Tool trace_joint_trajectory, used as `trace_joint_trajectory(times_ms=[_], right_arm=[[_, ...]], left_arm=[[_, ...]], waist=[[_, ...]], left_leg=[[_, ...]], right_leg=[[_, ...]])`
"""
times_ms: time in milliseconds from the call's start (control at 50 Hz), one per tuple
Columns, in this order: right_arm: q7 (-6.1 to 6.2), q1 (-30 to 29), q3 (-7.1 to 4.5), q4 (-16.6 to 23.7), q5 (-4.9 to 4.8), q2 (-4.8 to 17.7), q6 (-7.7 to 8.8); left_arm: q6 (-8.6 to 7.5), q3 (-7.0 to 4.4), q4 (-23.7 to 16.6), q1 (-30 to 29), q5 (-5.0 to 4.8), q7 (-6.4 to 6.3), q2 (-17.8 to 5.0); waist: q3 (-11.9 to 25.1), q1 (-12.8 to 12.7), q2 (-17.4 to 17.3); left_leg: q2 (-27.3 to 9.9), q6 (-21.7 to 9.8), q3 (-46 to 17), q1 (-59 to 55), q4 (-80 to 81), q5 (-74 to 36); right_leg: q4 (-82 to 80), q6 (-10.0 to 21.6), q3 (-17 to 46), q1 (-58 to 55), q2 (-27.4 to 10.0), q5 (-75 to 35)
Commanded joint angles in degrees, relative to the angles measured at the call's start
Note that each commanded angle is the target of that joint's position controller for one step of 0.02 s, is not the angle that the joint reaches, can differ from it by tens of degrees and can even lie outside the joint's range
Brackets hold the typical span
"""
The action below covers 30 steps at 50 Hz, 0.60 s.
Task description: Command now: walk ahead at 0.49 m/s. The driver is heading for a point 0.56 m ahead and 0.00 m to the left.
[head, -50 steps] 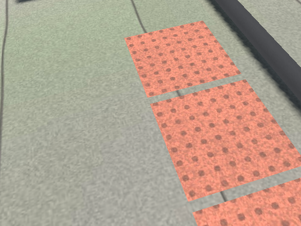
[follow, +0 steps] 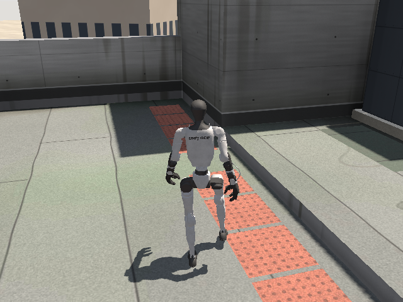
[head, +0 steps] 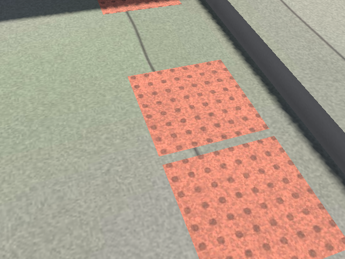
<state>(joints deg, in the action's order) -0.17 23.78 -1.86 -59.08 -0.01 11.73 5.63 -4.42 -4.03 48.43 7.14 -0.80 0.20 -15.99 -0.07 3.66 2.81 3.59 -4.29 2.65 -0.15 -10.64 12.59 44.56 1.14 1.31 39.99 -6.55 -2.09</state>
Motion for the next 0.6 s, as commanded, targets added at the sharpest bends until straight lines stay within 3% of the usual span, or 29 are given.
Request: trace_joint_trajectory(times_ms=[20, 100, 140, 180, 200, 220, 240, 260, 280, 300, 320, 340, 380, 420, 480, 540, 600], right_arm=[[1.01, 1.88, -1.52, 2.27, -0.39, 9.65, 0.40], [1.24, 5.85, -1.63, 0.91, -0.55, 9.82, -0.84], [1.45, 5.62, -2.05, 0.99, -0.55, 10.62, -1.41], [1.67, 3.96, -2.60, 1.81, -0.33, 12.17, -1.87], [1.61, 2.90, -2.72, 2.23, -0.13, 12.60, -2.31], [1.45, 1.10, -2.42, 3.16, 0.01, 12.27, -2.41], [0.91, 4.87, -0.98, 4.73, 0.54, 7.51, -1.74], [0.19, 8.94, 0.60, 3.14, -0.14, 3.01, -0.37], [-0.22, 3.37, -1.20, 4.64, -1.75, 9.44, 1.08], [-0.23, -2.75, -1.72, 7.00, -3.13, 11.36, 1.77], [0.12, -5.65, -1.77, 7.68, -2.84, 10.45, 1.86], [0.56, -5.84, -2.39, 7.54, -1.90, 10.22, 1.26], [0.74, -2.77, -2.12, 7.03, -1.29, 6.95, -0.28], [0.96, -4.27, -2.05, 8.03, -0.94, 6.17, -1.21], [0.91, -11.60, -2.13, 10.80, -0.20, 6.99, -1.25], [0.29, -18.22, -1.55, 12.51, -0.30, 5.89, -0.64], [-0.45, -23.00, -1.21, 14.05, -0.33, 5.89, -0.23]], left_arm=[[-0.87, 0.42, -5.37, -8.26, -0.27, 0.82, -0.66], [-1.52, 1.02, -8.13, -14.88, -0.56, 2.31, -0.33], [-1.98, 0.98, -9.10, -16.02, -0.70, 3.06, -0.98], [-2.10, -0.10, -8.26, -11.36, -0.56, 3.06, -3.63], [-2.04, -1.21, -6.53, -4.57, -0.56, 2.73, -5.96], [-1.86, -2.36, -3.66, 5.80, -0.37, 2.15, -8.43], [-1.58, -3.64, -1.61, 15.78, 1.28, 1.54, -13.26], [-1.09, -2.95, -0.32, 17.76, 0.55, 1.50, -11.15], [-0.81, -1.65, -0.32, 14.41, 0.04, 1.43, -7.37], [-0.79, -1.07, -1.33, 9.17, 0.23, 1.20, -5.74], [-1.22, -0.62, -1.51, 5.20, 0.60, 1.52, -4.50], [-1.72, -0.17, -1.70, 3.03, 1.02, 1.72, -2.94], [-2.05, -0.16, -0.98, 2.27, 1.08, 2.05, -2.86], [-2.47, -0.52, 0.23, 3.43, 0.79, 1.79, -4.48], [-2.22, -1.02, 1.43, 5.99, 0.84, 0.64, -6.39], [-1.74, -1.17, 2.40, 8.69, 0.30, 0.05, -7.40], [-0.92, -1.07, 4.36, 12.33, 0.11, -0.23, -7.70]], waist=[[-5.15, 0.33, -6.54], [-7.12, 1.46, -6.18], [-6.82, 0.32, -6.68], [-2.32, -3.22, -9.07], [2.45, -6.92, -10.19], [8.73, -11.96, -10.19], [18.91, -12.13, -1.54], [27.14, -10.40, 9.58], [19.53, -11.17, 5.52], [10.32, -9.62, 3.10], [4.19, -7.32, -2.18], [2.01, -5.14, -2.41], [0.74, -2.42, -0.52], [-1.24, -1.74, 0.15], [-2.95, -3.29, -0.14], [-3.46, -5.50, -0.37], [-3.63, -7.31, -0.13]], left_leg=[[-13.47, -3.68, -6.03, 2.50, 5.07, -21.04], [-16.22, -4.82, -5.94, -5.69, 2.43, -24.62], [-17.91, -5.07, -5.90, -8.91, -0.45, -31.26], [-18.12, -4.28, -5.56, -10.91, -7.36, -50.04], [-17.06, -3.56, -4.67, -10.49, -15.53, -58.52], [-15.04, -2.05, -3.63, -2.57, -27.46, -56.20], [-9.08, 0.77, -1.88, 19.21, -48.51, -33.97], [0.42, 2.79, -6.16, 32.97, -65.71, 17.46], [-3.18, 1.36, -11.29, 39.02, -70.37, 18.28], [-6.19, 0.74, -9.25, 40.66, -69.14, 14.25], [-8.66, 0.94, -7.64, 39.20, -64.54, 9.98], [-10.59, 1.15, -7.52, 35.94, -60.49, 7.53], [-11.98, 1.95, -7.29, 30.92, -56.85, 5.72], [-12.99, 3.27, -6.37, 32.03, -52.44, 3.50], [-13.53, 4.71, -5.69, 36.51, -41.67, -6.79], [-11.23, 4.74, -3.54, 33.83, -29.19, -16.39], [-8.41, 4.59, -2.23, 31.22, -22.57, -19.48]], right_leg=[[-8.25, -0.03, -2.49, -0.05, 1.89, -5.78], [-14.63, 1.49, -3.09, 1.93, 3.42, -2.97], [-16.23, 2.90, -3.45, 0.53, 4.30, 0.50], [-16.17, 4.75, -5.36, -8.32, 7.47, 5.05], [-16.62, 6.33, -6.59, -17.56, 9.32, 5.59], [-16.40, 8.78, -4.28, -34.15, 7.18, 1.60], [-13.93, 15.85, 15.04, -59.71, -7.36, 2.95], [-22.48, 22.61, 39.65, -70.18, -17.74, 9.60], [-25.74, 19.39, 36.25, -63.93, -15.03, 13.70], [-27.60, 16.94, 26.59, -53.84, -12.99, 11.32], [-30.38, 15.37, 20.25, -43.60, -10.46, 6.46], [-32.10, 13.95, 15.69, -37.51, -8.08, 3.48], [-35.76, 13.90, 11.93, -30.44, -6.28, 3.61], [-38.20, 14.55, 9.01, -27.01, -5.99, 2.35], [-39.52, 13.70, 5.54, -27.85, -4.69, 1.78], [-39.09, 11.34, 1.62, -28.50, -2.57, 1.18], [-34.98, 10.19, 0.29, -32.12, -3.01, -7.01]])
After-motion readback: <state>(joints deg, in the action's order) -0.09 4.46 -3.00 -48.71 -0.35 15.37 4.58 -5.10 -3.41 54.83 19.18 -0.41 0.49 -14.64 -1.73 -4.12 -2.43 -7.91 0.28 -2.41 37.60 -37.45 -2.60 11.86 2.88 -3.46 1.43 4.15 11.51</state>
